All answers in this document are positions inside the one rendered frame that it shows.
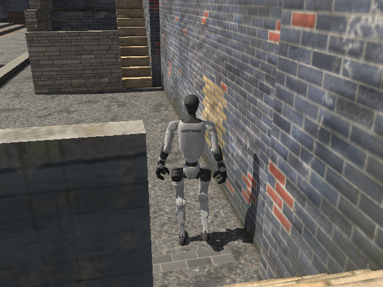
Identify left robot forearm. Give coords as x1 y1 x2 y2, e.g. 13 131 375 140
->
157 144 169 169

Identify robot right shin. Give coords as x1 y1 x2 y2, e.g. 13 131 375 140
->
200 193 209 234

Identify robot left shin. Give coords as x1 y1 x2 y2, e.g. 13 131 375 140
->
176 199 186 237

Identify robot right upper arm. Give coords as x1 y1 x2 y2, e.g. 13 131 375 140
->
204 121 220 154

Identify robot shin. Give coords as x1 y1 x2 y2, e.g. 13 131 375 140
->
176 199 186 237
200 193 209 234

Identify right robot hand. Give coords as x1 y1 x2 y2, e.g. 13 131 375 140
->
213 170 227 184

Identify robot left upper arm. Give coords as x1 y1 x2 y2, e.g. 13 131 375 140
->
163 120 179 153

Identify left robot hand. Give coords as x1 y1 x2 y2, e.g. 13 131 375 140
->
156 167 169 180

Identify right robot forearm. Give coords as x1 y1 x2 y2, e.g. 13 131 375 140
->
214 145 226 172

